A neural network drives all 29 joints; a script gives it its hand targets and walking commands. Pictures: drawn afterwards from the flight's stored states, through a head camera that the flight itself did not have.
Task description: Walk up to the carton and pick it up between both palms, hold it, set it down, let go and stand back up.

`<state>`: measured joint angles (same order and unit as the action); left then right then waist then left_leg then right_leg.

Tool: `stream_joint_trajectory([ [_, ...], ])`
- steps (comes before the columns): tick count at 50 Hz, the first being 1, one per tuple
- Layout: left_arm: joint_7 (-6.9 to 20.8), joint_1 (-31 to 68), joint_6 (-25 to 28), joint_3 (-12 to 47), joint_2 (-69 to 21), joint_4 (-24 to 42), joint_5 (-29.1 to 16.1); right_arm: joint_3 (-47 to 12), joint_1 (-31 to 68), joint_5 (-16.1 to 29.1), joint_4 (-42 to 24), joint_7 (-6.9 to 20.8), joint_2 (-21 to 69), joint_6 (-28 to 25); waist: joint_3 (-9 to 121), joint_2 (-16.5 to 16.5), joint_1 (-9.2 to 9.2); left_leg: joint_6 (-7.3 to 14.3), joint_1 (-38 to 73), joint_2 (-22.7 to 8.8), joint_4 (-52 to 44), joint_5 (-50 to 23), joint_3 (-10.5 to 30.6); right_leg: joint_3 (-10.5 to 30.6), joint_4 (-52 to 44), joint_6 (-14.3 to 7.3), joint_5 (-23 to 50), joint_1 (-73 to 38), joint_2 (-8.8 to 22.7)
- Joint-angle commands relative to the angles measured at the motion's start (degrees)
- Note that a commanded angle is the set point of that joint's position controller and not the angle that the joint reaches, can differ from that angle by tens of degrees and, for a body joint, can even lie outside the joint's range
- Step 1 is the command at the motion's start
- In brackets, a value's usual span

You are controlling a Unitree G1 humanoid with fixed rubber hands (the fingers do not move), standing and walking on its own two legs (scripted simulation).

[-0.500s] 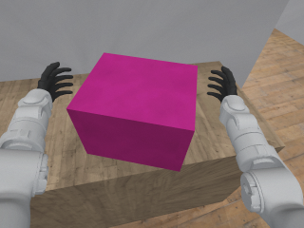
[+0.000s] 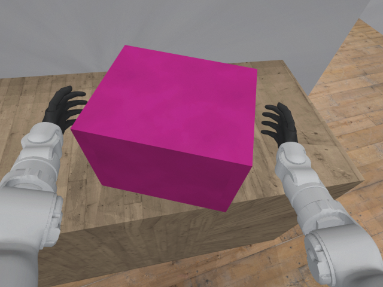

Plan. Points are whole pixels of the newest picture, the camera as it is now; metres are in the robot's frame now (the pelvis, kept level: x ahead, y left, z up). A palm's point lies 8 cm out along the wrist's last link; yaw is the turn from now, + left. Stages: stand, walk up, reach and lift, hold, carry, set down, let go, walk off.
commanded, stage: reach and lift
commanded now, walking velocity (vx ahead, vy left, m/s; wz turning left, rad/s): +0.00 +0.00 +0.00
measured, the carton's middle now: (176, 129) +0.46 -0.03 +0.03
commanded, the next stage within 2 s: none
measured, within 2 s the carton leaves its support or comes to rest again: neither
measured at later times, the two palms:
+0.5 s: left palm (71, 125) +0.47 +0.19 +0.08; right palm (282, 134) +0.37 -0.25 +0.08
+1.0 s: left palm (71, 125) +0.47 +0.19 +0.07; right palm (273, 133) +0.38 -0.23 +0.08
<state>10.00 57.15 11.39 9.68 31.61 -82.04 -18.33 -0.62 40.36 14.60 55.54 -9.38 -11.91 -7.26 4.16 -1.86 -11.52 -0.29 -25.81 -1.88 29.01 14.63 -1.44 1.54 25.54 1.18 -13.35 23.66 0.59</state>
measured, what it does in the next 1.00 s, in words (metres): stands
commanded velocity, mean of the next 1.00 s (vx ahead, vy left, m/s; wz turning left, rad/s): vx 0.00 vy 0.00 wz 0.00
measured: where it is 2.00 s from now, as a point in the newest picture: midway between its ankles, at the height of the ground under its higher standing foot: outside the picture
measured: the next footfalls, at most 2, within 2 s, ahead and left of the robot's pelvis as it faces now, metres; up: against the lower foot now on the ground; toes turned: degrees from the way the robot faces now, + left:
none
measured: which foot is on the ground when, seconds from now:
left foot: down 0.00-1.00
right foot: down 0.00-1.00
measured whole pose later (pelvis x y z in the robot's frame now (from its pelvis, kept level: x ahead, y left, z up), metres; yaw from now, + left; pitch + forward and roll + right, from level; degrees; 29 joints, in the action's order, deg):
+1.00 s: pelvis +0.00 +0.00 +0.00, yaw +0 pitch +14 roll -1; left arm 8.4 57.1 13.3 9.7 27.2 -82.1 -18.3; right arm -3.5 44.9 16.3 59.8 -12.1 -9.5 -9.5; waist 6.2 -1.9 -11.5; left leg -0.2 -28.8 -1.9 30.0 14.6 -1.3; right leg 1.4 26.0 1.3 -13.1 26.4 0.6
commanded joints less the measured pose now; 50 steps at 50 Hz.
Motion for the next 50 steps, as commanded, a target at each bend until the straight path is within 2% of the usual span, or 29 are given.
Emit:
stream_joint_trajectory([
  [1,-1.06,24.88,3.35,4.73,5.69,5.46,-8.07,-1.84,23.85,8.44,-0.53,-0.55,-11.65,-4.12,39.95,11.31,-0.39,-3.05,19.20,2.38,7.53,-35.37,1.98,-5.83,2.25,-0.65,35.68,1.78,-1.73],
  [2,-1.05,23.93,3.14,4.72,4.96,5.00,-7.83,-1.98,23.33,8.60,0.24,-0.65,-11.67,-4.21,38.40,11.41,-0.60,-3.30,19.28,2.28,7.51,-35.62,2.21,-5.94,2.31,-0.70,36.28,1.76,-1.69],
  [3,-0.86,23.32,2.97,3.79,5.61,5.02,-7.39,-2.45,22.47,8.71,-0.64,-0.93,-11.11,-4.40,38.32,10.58,-0.05,-2.91,18.52,2.58,7.21,-34.88,1.81,-5.51,2.08,-0.38,37.15,0.76,-1.63],
  [4,-0.88,23.90,2.91,4.21,5.11,4.82,-7.03,-2.56,23.17,8.65,0.19,-0.99,-11.11,-4.30,37.18,10.90,-0.53,-2.87,18.38,2.58,6.95,-33.86,2.03,-5.68,2.05,-0.46,36.02,1.33,-1.65],
  [5,-0.81,24.02,2.95,4.26,4.72,4.44,-7.40,-2.97,23.61,8.88,0.08,-1.09,-9.93,-4.28,36.94,9.76,-0.34,-2.62,17.57,2.63,6.74,-33.20,1.82,-5.53,1.85,-0.23,36.45,0.76,-1.54],
  [9,-0.63,24.83,3.23,4.34,2.64,4.62,-7.01,-2.86,24.37,8.47,0.07,-1.57,-8.02,-4.30,36.55,9.80,-1.18,-2.15,16.48,2.76,5.99,-31.44,2.07,-5.33,2.02,-0.19,36.91,1.07,-1.21],
  [11,-0.58,24.87,3.40,4.16,1.96,4.94,-6.94,-3.32,24.45,8.75,-0.01,-1.61,-6.73,-4.33,36.04,9.33,-0.78,-2.06,16.27,2.73,6.18,-31.26,1.93,-5.26,1.87,-0.22,36.44,1.02,-1.14],
  [12,-0.71,24.99,3.30,4.65,1.22,5.09,-6.75,-2.88,24.60,8.56,0.95,-1.55,-6.97,-4.28,35.43,10.08,-1.35,-2.33,16.75,2.65,6.06,-31.37,2.17,-5.47,1.98,-0.34,35.55,2.04,-1.28],
  [14,-0.84,25.64,3.56,3.71,1.03,4.95,-6.31,-2.87,25.35,8.38,0.87,-1.68,-5.50,-4.09,35.64,9.60,-0.71,-2.14,16.00,2.47,5.90,-30.46,2.12,-5.21,1.48,-0.41,34.40,1.63,-1.16],
  [19,-1.64,27.51,4.08,3.83,-0.61,5.18,-5.40,-1.48,26.99,7.36,2.32,-1.55,-4.49,-3.73,35.51,10.85,-1.24,-2.13,15.89,2.23,5.66,-28.63,2.30,-5.32,1.08,-0.83,29.93,4.00,-1.06],
  [22,-2.00,27.31,4.36,2.82,-0.67,4.41,-4.70,-1.68,27.22,7.40,1.82,-1.69,-3.70,-3.71,35.75,9.81,-0.32,-1.74,14.96,2.28,5.79,-27.87,2.08,-5.02,1.21,-0.83,30.95,2.92,-1.01],
  [24,-2.25,27.84,4.57,2.38,-0.88,4.32,-4.31,-1.17,27.19,6.86,2.34,-1.85,-3.41,-3.53,36.16,9.80,-0.96,-1.54,14.11,2.41,5.39,-26.24,2.10,-4.88,1.29,-0.62,30.42,3.11,-0.94],
  [26,-2.39,27.94,4.47,1.70,-1.05,3.24,-3.73,-1.41,27.17,6.84,3.59,-1.88,-2.90,-3.04,34.17,9.65,-0.21,-1.20,13.38,2.36,4.90,-25.41,1.85,-4.70,1.00,-0.78,29.51,3.13,-0.81],
  [28,-2.49,28.01,4.58,1.80,-2.14,3.84,-4.08,-1.40,28.16,6.77,3.17,-1.93,-2.10,-3.06,34.38,9.48,-0.23,-1.33,13.40,2.23,5.20,-26.43,1.76,-4.82,1.24,-0.74,30.13,2.80,-0.92],
  [30,-2.34,27.94,4.66,2.83,-3.13,3.91,-4.76,-1.86,27.66,7.06,2.89,-1.97,-1.69,-3.05,34.72,9.46,-1.05,-1.29,13.72,2.38,5.18,-26.17,2.03,-4.87,1.24,-0.78,29.70,3.65,-0.72],
  [37,-2.74,28.61,5.40,1.76,-4.57,5.40,-3.62,-0.49,28.79,5.78,1.95,-2.18,-0.12,-3.93,38.06,11.09,-0.57,-2.08,14.14,2.18,6.12,-29.22,1.85,-5.10,1.78,-0.88,32.12,3.64,-0.84],
  [42,-2.76,28.79,5.48,0.54,-5.30,6.09,-2.39,0.32,28.42,4.64,2.46,-2.82,0.09,-4.69,38.83,11.29,-1.10,-2.67,15.58,1.93,6.59,-32.04,1.99,-5.17,1.54,-0.80,34.24,3.43,-1.03],
  [44,-2.63,28.43,5.09,0.37,-5.87,5.42,-2.26,0.31,28.71,4.42,3.22,-3.09,0.52,-4.66,37.24,11.07,-1.07,-2.83,15.43,1.90,6.58,-31.92,2.09,-5.35,1.31,-0.75,33.71,3.29,-1.11],
  [47,-2.96,29.62,5.24,0.33,-6.73,7.46,-1.77,0.92,29.39,4.23,3.67,-3.10,0.93,-5.05,38.04,12.74,-1.30,-3.51,16.80,1.70,7.24,-33.12,2.17,-5.86,1.15,-1.12,31.41,5.55,-1.33],
  [50,-2.97,29.00,5.22,0.36,-6.99,6.03,-1.76,0.18,29.24,4.62,3.97,-3.01,1.49,-4.88,36.72,12.38,-0.38,-3.24,16.23,1.55,7.05,-32.66,2.18,-5.60,0.74,-1.45,30.66,5.69,-1.24],
])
